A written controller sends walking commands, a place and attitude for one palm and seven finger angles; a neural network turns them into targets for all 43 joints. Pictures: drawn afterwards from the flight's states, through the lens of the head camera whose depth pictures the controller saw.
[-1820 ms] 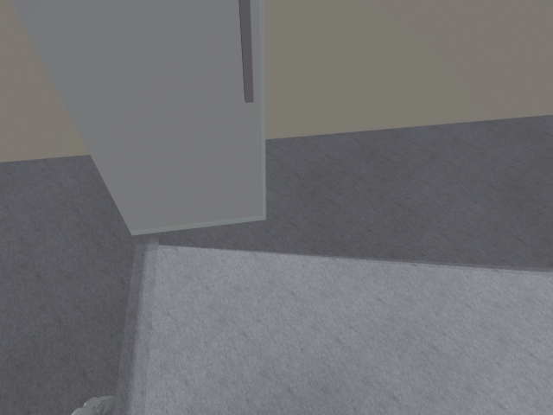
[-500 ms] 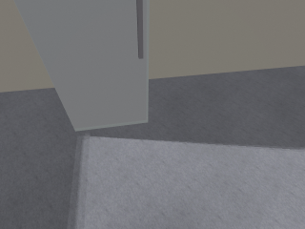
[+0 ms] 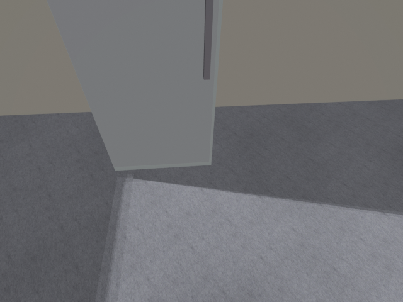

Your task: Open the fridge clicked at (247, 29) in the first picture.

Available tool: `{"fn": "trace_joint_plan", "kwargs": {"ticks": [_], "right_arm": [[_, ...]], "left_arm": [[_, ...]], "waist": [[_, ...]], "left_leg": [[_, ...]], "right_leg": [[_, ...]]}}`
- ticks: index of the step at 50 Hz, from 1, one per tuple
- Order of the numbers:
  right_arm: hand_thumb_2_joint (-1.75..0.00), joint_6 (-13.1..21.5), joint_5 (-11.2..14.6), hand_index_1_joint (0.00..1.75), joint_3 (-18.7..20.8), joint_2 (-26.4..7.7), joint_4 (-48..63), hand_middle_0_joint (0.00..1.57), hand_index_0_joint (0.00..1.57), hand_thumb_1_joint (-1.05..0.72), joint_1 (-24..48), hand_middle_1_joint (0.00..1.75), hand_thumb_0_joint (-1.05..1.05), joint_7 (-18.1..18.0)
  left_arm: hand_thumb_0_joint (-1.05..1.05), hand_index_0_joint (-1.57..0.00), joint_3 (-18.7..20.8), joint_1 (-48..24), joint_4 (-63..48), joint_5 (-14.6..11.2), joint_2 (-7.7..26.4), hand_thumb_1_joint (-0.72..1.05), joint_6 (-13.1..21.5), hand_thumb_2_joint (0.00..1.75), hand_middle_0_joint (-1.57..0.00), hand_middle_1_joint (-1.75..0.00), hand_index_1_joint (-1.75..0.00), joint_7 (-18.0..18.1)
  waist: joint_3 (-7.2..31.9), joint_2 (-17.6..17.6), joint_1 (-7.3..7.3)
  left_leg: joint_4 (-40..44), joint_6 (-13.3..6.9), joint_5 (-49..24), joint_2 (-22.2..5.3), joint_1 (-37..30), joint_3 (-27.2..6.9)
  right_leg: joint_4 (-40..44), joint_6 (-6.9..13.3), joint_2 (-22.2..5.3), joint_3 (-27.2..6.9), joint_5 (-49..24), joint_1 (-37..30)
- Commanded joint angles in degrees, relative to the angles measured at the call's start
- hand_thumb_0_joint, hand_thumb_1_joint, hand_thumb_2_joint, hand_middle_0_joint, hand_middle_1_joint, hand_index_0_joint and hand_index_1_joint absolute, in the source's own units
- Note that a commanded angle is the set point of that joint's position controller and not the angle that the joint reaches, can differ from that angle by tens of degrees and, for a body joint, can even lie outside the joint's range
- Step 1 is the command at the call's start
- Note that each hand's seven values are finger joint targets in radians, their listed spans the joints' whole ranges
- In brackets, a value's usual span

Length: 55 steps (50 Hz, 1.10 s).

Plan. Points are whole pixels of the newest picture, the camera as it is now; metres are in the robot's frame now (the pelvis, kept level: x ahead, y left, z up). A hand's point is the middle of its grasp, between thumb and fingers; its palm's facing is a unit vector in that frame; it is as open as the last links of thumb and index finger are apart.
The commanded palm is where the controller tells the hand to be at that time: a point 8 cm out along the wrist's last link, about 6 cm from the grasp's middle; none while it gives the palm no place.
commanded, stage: walk to a spot facing it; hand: right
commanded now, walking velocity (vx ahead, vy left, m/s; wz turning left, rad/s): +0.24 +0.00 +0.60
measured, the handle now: (207, 15) +0.97 +0.02 +0.17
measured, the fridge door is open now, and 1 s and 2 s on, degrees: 0 0 0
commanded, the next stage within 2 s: take the last steps up to it in 0.22 s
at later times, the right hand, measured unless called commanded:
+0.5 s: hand out of the picture +0.16 -0.20 -0.17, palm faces -0.13 +0.97 -0.19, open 7.4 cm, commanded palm none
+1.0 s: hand (260, 203) +0.42 -0.16 -0.16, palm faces -0.28 +0.95 -0.12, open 7.4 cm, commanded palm none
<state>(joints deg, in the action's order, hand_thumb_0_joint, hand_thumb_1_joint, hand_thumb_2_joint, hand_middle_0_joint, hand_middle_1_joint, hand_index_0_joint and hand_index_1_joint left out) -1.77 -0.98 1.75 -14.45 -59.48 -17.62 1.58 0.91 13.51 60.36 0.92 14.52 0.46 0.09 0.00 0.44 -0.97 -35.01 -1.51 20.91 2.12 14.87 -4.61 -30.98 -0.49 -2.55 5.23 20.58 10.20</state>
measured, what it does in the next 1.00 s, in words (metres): walks ahead: right foot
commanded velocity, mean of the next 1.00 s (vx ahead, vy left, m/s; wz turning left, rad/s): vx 0.26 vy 0.05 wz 0.11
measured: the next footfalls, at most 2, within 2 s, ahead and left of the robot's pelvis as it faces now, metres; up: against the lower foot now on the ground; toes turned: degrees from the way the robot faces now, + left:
right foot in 0.54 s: +0.31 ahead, -0.10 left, +0.00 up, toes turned +7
left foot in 1.14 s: +0.43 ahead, +0.17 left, +0.00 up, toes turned +20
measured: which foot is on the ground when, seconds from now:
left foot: down 0.00-0.54, up 0.56-1.00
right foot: down 0.00-0.12, up 0.14-0.52, down 0.54-1.00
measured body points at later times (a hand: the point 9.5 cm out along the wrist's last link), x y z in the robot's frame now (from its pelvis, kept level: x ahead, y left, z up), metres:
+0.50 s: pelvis +0.14 -0.02 +0.00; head +0.17 -0.03 +0.45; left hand +0.22 +0.24 -0.13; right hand +0.17 -0.25 -0.16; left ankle +0.03 +0.10 -0.73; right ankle +0.27 -0.11 -0.71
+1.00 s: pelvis +0.30 -0.02 +0.02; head +0.33 -0.03 +0.47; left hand +0.13 +0.14 -0.12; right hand +0.44 -0.21 -0.15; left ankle +0.34 +0.15 -0.69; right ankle +0.27 -0.11 -0.73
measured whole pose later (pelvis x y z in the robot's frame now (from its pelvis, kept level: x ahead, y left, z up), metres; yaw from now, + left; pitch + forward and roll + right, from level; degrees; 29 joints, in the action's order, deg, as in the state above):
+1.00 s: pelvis +0.30 -0.02 +0.02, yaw +14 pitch +0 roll +1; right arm -0.5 -1.6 3.3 -9.1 -60.9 -8.4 1.1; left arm 2.2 28.3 66.9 1.5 5.6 3.2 1.5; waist -2.0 1.7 4.8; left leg -44.0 1.2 12.6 -5.6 28.7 3.3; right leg -17.6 3.3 0.3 7.2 14.5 3.8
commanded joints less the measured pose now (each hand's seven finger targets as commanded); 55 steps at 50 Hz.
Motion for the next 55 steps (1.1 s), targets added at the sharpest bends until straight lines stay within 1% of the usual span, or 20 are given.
{"fn": "trace_joint_plan", "kwargs": {"ticks": [1,3,4,5,6,7,10,14,22,24,25,26,27,28,30,33,39,49,53,55], "right_arm": [[-0.90,2.73,-0.09,0.30,2.00,-4.48,9.11,0.20,0.20,-0.90,8.25,0.30,0.00,0.47],[-0.90,2.97,-0.18,0.30,2.39,-2.88,7.63,0.20,0.20,-0.90,3.94,0.30,0.00,0.91],[-0.90,3.21,-0.33,0.30,2.84,-3.30,5.32,0.20,0.20,-0.90,-3.47,0.30,0.00,0.92],[-0.90,4.11,-0.82,0.30,4.26,-9.32,2.56,0.20,0.20,-0.90,-13.43,0.30,0.00,0.01],[-0.90,4.45,0.21,0.30,4.71,-13.15,1.32,0.20,0.20,-0.90,-18.91,0.30,0.00,-1.08],[-0.90,4.50,0.54,0.30,4.27,-11.33,1.82,0.20,0.20,-0.90,-16.86,0.30,0.00,-1.76],[-0.90,4.65,-0.24,0.30,3.24,-6.78,4.35,0.20,0.20,-0.90,-8.23,0.30,0.00,-2.26],[-0.90,5.30,-0.50,0.30,3.32,-6.33,4.79,0.20,0.20,-0.90,-5.76,0.30,0.00,-2.28],[-0.90,4.88,-0.73,0.30,3.26,-6.09,3.67,0.20,0.20,-0.90,-5.15,0.30,0.00,-2.78],[-0.90,4.73,-0.51,0.30,3.40,-5.83,3.33,0.20,0.20,-0.90,-3.65,0.30,0.00,-2.85],[-0.90,4.58,-0.16,0.30,3.24,-4.72,3.27,0.20,0.20,-0.90,-3.66,0.30,0.00,-2.74],[-0.90,4.20,0.40,0.30,2.97,-1.19,3.54,0.20,0.20,-0.90,-7.30,0.30,0.00,-2.26],[-0.90,4.38,0.30,0.30,2.30,0.47,4.56,0.20,0.20,-0.90,-8.22,0.30,0.00,-2.04],[-0.90,4.09,-0.36,0.30,2.44,-1.15,4.28,0.20,0.20,-0.90,-5.80,0.30,0.00,-2.19],[-0.90,3.80,-0.96,0.30,2.61,-0.94,3.80,0.20,0.20,-0.90,-1.19,0.30,0.00,-1.22],[-0.90,2.92,-1.24,0.30,2.23,1.08,2.10,0.20,0.20,-0.90,-3.37,0.30,0.00,-0.43],[-0.90,2.48,-1.17,0.30,2.00,1.66,2.90,0.20,0.20,-0.90,3.33,0.30,0.00,-0.38],[-0.90,3.22,-0.66,0.30,1.32,3.56,4.02,0.20,0.20,-0.90,15.93,0.30,0.00,-0.35],[-0.90,3.86,-0.43,0.30,1.47,4.28,3.57,0.20,0.20,-0.90,14.93,0.30,0.00,-0.59],[-0.90,4.51,-0.50,0.30,2.06,3.06,0.65,0.20,0.20,-0.90,6.19,0.30,0.00,-0.89]], "left_arm": [[0.00,-0.20,3.66,5.22,-2.61,0.30,11.64,0.90,2.44,0.90,-0.20,-0.30,-0.30,1.30],[0.00,-0.20,3.46,2.83,-2.93,0.63,10.57,0.90,2.42,0.90,-0.20,-0.30,-0.30,1.44],[0.00,-0.20,3.34,0.38,-3.53,0.49,10.00,0.90,2.32,0.90,-0.20,-0.30,-0.30,1.36],[0.00,-0.20,2.75,-1.30,-5.86,-0.56,6.76,0.90,2.37,0.90,-0.20,-0.30,-0.30,0.73],[0.00,-0.20,2.13,-6.46,-9.81,-0.26,4.93,0.90,3.01,0.90,-0.20,-0.30,-0.30,0.37],[0.00,-0.20,2.64,-9.12,-9.67,-0.29,6.11,0.90,3.22,0.90,-0.20,-0.30,-0.30,0.68],[0.00,-0.20,2.79,-7.24,-8.33,0.38,3.36,0.90,2.41,0.90,-0.20,-0.30,-0.30,0.19],[0.00,-0.20,3.22,-4.57,-8.19,0.17,1.43,0.90,1.05,0.90,-0.20,-0.30,-0.30,-0.52],[0.00,-0.20,2.60,-8.38,-10.35,-0.24,-0.25,0.90,2.03,0.90,-0.20,-0.30,-0.30,-1.18],[0.00,-0.20,2.98,-1.60,-8.03,0.02,1.00,0.90,2.70,0.90,-0.20,-0.30,-0.30,-0.70],[0.00,-0.20,3.41,6.10,-5.51,0.25,3.36,0.90,3.06,0.90,-0.20,-0.30,-0.30,-0.13],[0.00,-0.20,4.81,13.28,-3.75,1.30,9.62,0.90,3.47,0.90,-0.20,-0.30,-0.30,0.38],[0.00,-0.20,4.85,15.52,-3.73,1.08,12.46,0.90,2.64,0.90,-0.20,-0.30,-0.30,0.49],[0.00,-0.20,4.19,11.59,-3.93,0.82,9.68,0.90,2.15,0.90,-0.20,-0.30,-0.30,0.74],[0.00,-0.20,3.04,4.72,-5.13,0.77,4.00,0.90,2.44,0.90,-0.20,-0.30,-0.30,0.87],[0.00,-0.20,2.17,4.31,-3.79,0.48,0.90,0.90,3.91,0.90,-0.20,-0.30,-0.30,1.14],[0.00,-0.20,2.66,11.80,0.37,0.20,0.37,0.90,4.41,0.90,-0.20,-0.30,-0.30,1.59],[0.00,-0.20,2.74,20.45,5.81,0.89,-0.43,0.90,3.76,0.90,-0.20,-0.30,-0.30,2.06],[0.00,-0.20,2.88,19.84,6.26,1.12,-0.32,0.90,3.28,0.90,-0.20,-0.30,-0.30,2.17],[0.00,-0.20,2.77,18.25,6.21,0.60,-0.77,0.90,3.16,0.90,-0.20,-0.30,-0.30,2.13]], "waist": [[-5.52,-10.87,3.53],[-4.46,-8.88,0.61],[-1.58,-3.14,-3.46],[2.30,13.76,-7.29],[1.63,19.57,-8.05],[-1.39,8.15,-7.44],[-4.55,2.57,-2.16],[-2.77,5.45,0.41],[-2.99,8.44,-0.47],[-1.53,5.54,2.73],[1.90,0.66,5.49],[7.67,-14.24,6.58],[6.97,-20.94,5.79],[4.00,-14.02,5.28],[-5.98,-9.32,2.66],[-3.48,-7.24,0.08],[-2.96,-3.27,2.10],[-6.25,-6.30,6.14],[-5.59,-8.34,5.15],[-1.15,-4.74,0.71]], "left_leg": [[-11.21,0.87,10.13,-3.64,19.89,5.63],[-3.71,0.37,5.62,-3.74,7.74,8.78],[4.73,-0.48,-2.84,-1.35,-4.69,10.28],[14.93,-4.81,-5.85,-13.06,-19.71,-9.83],[20.21,-10.81,-20.12,-23.85,-22.93,-30.55],[19.07,-13.34,-21.80,-22.90,-19.30,-27.85],[19.51,-12.18,-19.26,-19.04,-10.77,-18.61],[19.78,-9.70,-22.83,-14.17,-6.32,-10.48],[17.49,-7.13,-21.60,-12.57,-4.79,-7.88],[11.55,-5.42,-19.73,-10.37,-2.19,-5.70],[1.17,-4.36,-20.00,-7.51,0.19,-3.79],[-15.96,-1.56,-2.97,-0.80,10.21,2.20],[-30.34,-0.31,14.15,2.12,16.72,4.73],[-36.30,-0.87,11.35,-0.99,18.06,2.06],[-39.08,-0.21,1.67,-5.77,21.17,2.35],[-31.77,1.11,-4.65,-6.99,15.39,4.23],[-21.62,3.05,-9.13,-8.52,19.72,5.33],[-5.94,2.31,-6.51,-7.69,19.20,8.68],[1.66,0.89,-5.17,-5.39,11.20,11.10],[9.96,-0.23,-11.35,-3.12,-4.22,13.02]], "right_leg": [[12.83,11.39,-20.01,-16.11,-13.41,-10.86],[5.81,7.53,-16.71,-6.69,-19.15,-3.89],[-5.91,4.67,-12.89,-1.22,-20.02,2.65],[-26.03,0.26,-5.95,5.69,-8.63,18.68],[-37.44,-1.46,-0.14,2.82,12.19,31.27],[-38.73,-1.05,-2.95,-3.84,9.21,32.55],[-37.28,-2.39,-5.82,-4.51,1.02,30.58],[-30.68,-3.83,-4.64,-2.46,-5.02,26.69],[-10.62,-1.52,-1.69,-0.21,-7.36,15.03],[-1.46,-0.77,-0.32,0.50,-10.48,3.25],[2.27,0.01,-1.21,-1.57,-10.34,-6.75],[6.66,4.49,-14.89,-19.70,-9.16,-17.76],[16.50,9.20,-24.68,-34.48,-3.62,-15.72],[20.69,10.14,-24.33,-35.88,11.49,-7.56],[23.21,9.78,-19.73,-29.04,15.93,4.34],[21.75,7.54,-13.12,-15.10,-0.41,6.11],[22.24,9.46,-13.56,-13.72,-11.84,-2.79],[19.13,10.31,-13.81,-11.83,-20.85,-9.02],[14.78,9.18,-13.24,-10.29,-25.15,-7.51],[4.95,6.52,-10.44,-6.57,-30.52,-3.36]]}}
